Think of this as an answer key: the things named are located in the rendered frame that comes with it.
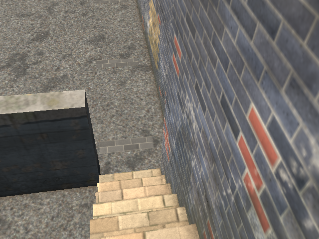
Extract stairs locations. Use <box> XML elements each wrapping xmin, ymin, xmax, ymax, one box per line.
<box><xmin>90</xmin><ymin>168</ymin><xmax>199</xmax><ymax>239</ymax></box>

